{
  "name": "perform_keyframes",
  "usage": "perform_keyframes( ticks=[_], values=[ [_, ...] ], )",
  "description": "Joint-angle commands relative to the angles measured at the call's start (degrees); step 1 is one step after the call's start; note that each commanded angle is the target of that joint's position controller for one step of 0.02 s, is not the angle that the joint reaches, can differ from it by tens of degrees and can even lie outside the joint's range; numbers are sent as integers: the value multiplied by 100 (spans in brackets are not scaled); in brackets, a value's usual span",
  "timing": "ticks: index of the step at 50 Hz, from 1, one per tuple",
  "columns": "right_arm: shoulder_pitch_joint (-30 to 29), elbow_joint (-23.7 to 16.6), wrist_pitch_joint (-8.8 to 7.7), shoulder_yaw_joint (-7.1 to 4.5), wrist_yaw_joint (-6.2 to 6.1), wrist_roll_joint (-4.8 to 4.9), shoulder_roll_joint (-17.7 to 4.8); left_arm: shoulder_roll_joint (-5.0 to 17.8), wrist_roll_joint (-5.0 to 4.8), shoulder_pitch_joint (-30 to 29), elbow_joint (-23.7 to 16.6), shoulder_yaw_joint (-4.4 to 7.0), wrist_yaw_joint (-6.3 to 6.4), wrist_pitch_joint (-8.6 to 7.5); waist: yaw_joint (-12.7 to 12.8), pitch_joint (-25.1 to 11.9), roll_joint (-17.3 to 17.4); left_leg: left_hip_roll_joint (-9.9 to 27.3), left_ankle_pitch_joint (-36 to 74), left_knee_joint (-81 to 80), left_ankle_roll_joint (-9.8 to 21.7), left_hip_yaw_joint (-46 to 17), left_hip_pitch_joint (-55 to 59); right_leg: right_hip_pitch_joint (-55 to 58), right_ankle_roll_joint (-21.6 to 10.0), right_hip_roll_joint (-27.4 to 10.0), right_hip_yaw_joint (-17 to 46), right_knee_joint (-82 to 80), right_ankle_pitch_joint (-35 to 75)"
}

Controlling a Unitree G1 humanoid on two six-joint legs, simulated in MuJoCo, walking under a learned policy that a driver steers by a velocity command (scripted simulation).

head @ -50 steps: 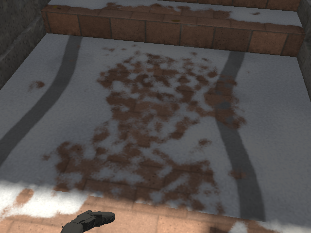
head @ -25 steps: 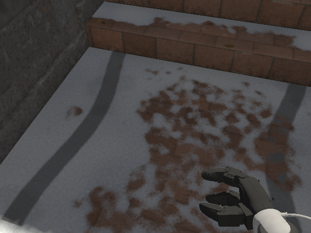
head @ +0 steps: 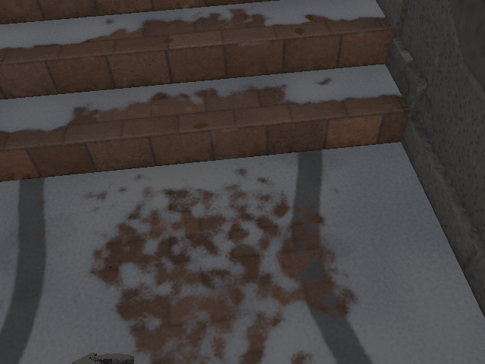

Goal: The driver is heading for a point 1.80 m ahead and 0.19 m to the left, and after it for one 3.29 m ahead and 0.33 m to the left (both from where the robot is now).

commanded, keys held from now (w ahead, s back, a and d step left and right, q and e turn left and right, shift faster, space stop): e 0.16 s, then q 0.84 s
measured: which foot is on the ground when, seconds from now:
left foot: down 0.00-0.02, up 0.04-0.40, down 0.42-0.66, up 0.68-0.92, down 0.94-1.00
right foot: down 0.00-0.94, up 0.96-1.00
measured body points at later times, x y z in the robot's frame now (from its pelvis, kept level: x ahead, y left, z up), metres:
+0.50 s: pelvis +0.01 +0.00 -0.01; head +0.02 +0.01 +0.44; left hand +0.22 +0.19 -0.10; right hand +0.11 -0.26 -0.12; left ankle +0.03 +0.13 -0.73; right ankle +0.06 -0.11 -0.73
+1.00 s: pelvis -0.02 +0.04 -0.02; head +0.00 +0.08 +0.43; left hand +0.09 +0.34 -0.12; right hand +0.20 -0.17 -0.09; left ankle -0.03 +0.14 -0.73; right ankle +0.04 -0.11 -0.70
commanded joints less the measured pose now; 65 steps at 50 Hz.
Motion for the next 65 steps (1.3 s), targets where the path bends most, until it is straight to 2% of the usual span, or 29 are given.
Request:
perform_keyframes(
  ticks=[1, 2, 3, 4, 5, 7, 10, 13, 17, 20, 22, 23, 24, 29, 31, 33, 34, 36, 38, 42, 46, 47, 48, 49, 50, 52, 56, 61, 65],
  values=[
    [409, -236, 475, -250, -137, 330, -949, 1508, -226, 962, -350, 542, 315, 257, 192, -465, -776, 261, 2323, 2279, 72, -426, -601, 1595, -694, -237, 926, -393, 4772],
    [9, -619, 468, -102, -146, 171, -617, 1820, -106, 1142, -439, 616, 382, 402, 219, -748, -1730, -422, -1467, 3751, -402, -670, -2667, 2989, -1479, -1048, 2294, -577, 6029],
    [-175, -688, 484, -76, -42, 230, -571, 1631, 26, 1251, -617, 545, 313, 427, 283, -1433, -869, -491, -2146, 4656, -405, -1834, -3062, 3319, -1666, -1311, 2793, -712, 5294],
    [-433, -801, 492, -22, 38, 309, -392, 1524, -17, 1243, -724, 533, 269, 402, 319, -1477, -452, -411, -1901, 5093, -285, -2266, -3390, 3199, -1538, -1195, 2603, -804, 4400],
    [-575, -853, 481, 58, 25, 212, -159, 1380, -108, 1047, -839, 513, 317, 399, 270, -1318, -253, -323, -1468, 5065, -216, -2511, -3570, 2917, -1322, -1006, 2363, -887, 3530],
    [-570, -962, 468, 23, -90, 67, -363, 1005, -168, 486, -1138, 382, 445, 481, 29, -1098, -252, -234, -840, 4790, -210, -2699, -3263, 1965, -1128, -762, 2132, -1162, 2314],
    [-231, -1028, 511, 6, -207, 135, -461, 810, 14, 391, -1368, 244, 592, 469, -82, -1187, -364, -311, -330, 4564, -245, -2687, -2930, 1505, -1128, -669, 1994, -1373, 1598],
    [-93, -1050, 534, 154, -244, 131, -145, 563, 101, 466, -1375, 109, 618, 421, -14, -1095, -483, -176, -90, 3464, -212, -2625, -2295, 1139, -966, -526, 1628, -1468, 834],
    [244, -902, 606, 175, -137, 197, -151, 441, 155, 709, -1092, 21, 487, 408, 145, -592, -772, -227, -306, 2094, -52, -2403, -1066, 580, -896, -537, 1423, -1662, -867],
    [411, -910, 618, 122, -47, 146, -323, 624, -22, 756, -935, 63, 490, 414, 86, -34, -649, -373, 452, 644, 219, -2294, -672, 562, -554, -324, 1362, -1411, -1619],
    [233, -1148, 606, 32, 7, 94, -799, 600, -2, 904, -1025, 104, 535, 355, 404, 70, 315, 78, 1790, 459, 585, -3012, -765, 420, -168, 219, 812, -787, -1501],
    [228, -1155, 594, -37, 36, 229, -844, 468, 33, 751, -1091, 84, 578, 360, 354, 87, 1243, 247, 1009, -85, 890, -3583, -1296, 791, 114, 637, 10, -303, -1091],
    [139, -1247, 567, -16, 59, 187, -695, 526, 49, 499, -1158, 121, 599, 386, 283, 176, 1462, 390, 646, -434, 1024, -4017, -1519, 945, 253, 714, -142, 9, -819],
    [325, -1559, 583, -89, -37, 183, -692, 319, -9, 340, -1365, 192, 606, 476, 117, -103, 1168, 243, 724, -5, 967, -4197, -1379, 1062, 140, 637, -67, -68, -640],
    [347, -1699, 633, -50, -49, 238, -545, 334, -25, 457, -1365, 236, 606, 462, 138, -132, 693, -44, 322, 332, 781, -3950, -1825, 1378, 7, 418, 63, -348, -828],
    [354, -1792, 654, -20, -51, 272, -395, 466, 0, 661, -1341, 292, 592, 496, 147, -64, -472, -575, -282, 1355, 371, -3150, -2463, 1689, -389, -322, 871, -1226, -1176],
    [463, -1803, 659, -22, -20, 271, -381, 623, -1, 716, -1337, 326, 596, 498, 95, -136, -1167, -759, -587, 2182, 194, -2659, -2697, 1834, -809, -1085, 1760, -1708, -1061],
    [421, -1817, 696, -127, 65, 254, -677, 729, 66, 789, -1436, 329, 670, 387, 237, -246, -788, -399, -1578, 4151, -21, -2688, -2921, 1721, -1398, -1873, 2387, -1794, -45],
    [629, -1740, 777, -109, 85, 325, -550, 830, 15, 465, -1506, 324, 730, 317, 41, -216, -349, -168, -1445, 5070, -103, -2857, -2944, 1448, -1256, -1704, 1800, -1748, 51],
    [423, -1863, 859, 100, 138, 243, -230, 949, -74, 172, -1380, 322, 723, 404, 38, -263, -535, -125, -963, 3200, -5, -2273, -1915, 1131, -761, -942, 167, -1449, 519],
    [1178, -1641, 879, 9, 266, 234, -443, 975, -217, 571, -1118, 351, 624, 558, -130, -444, -539, -636, 44, 820, 270, -1672, -569, 1089, -505, -924, -235, -685, 113],
    [1386, -1677, 852, -105, 245, 161, -816, 732, -225, 838, -1011, 327, 598, 581, -86, -255, 292, -263, 1035, 179, 555, -2618, 25, 301, -12, -579, -707, 356, -731],
    [1404, -1952, 825, -231, 163, 100, -1562, 461, -16, 820, -1224, 237, 546, 568, 106, 44, 2133, 1256, 2985, -63, 1324, -4984, 524, -1564, 640, 252, -980, 2252, -2895],
    [1413, -2141, 706, -222, 201, -83, -1573, 733, -82, 83, -1431, 287, 615, 504, -440, -419, 1879, 1675, 2530, -448, 2105, -5749, 0, -1746, 738, 405, 66, 3131, -3016],
    [1108, -2214, 630, -168, 184, -117, -1390, 832, -187, -132, -1428, 308, 625, 482, -339, -208, 1395, 1394, 1544, -537, 2003, -5436, -164, -1873, 723, 334, 257, 3606, -2528],
    [569, -2334, 610, -52, 49, 73, -1023, 763, -71, -20, -1304, 298, 648, 524, -90, -62, 855, 915, 637, -418, 1501, -4948, -302, -2011, 721, 196, 411, 3774, -1600],
    [477, -2381, 627, 113, -99, 97, -695, 694, -49, 274, -1249, 252, 656, 521, 80, -405, 801, 567, 1426, -286, 1427, -4469, -292, -1655, 817, 391, 352, 3970, -665],
    [581, -2185, 568, 345, -126, 18, -178, 415, -116, 316, -1143, 58, 632, 537, -65, -476, 895, 532, 1421, -442, 1272, -3962, 42, -917, 831, 37, 401, 2310, -396],
    [751, -1856, 589, 252, 37, -26, -407, 433, -191, 271, -1155, 43, 474, 540, -277, 38, 1166, 480, 687, -628, 1400, -3699, -472, 303, 670, 106, 20, 748, -1115]
  ],
)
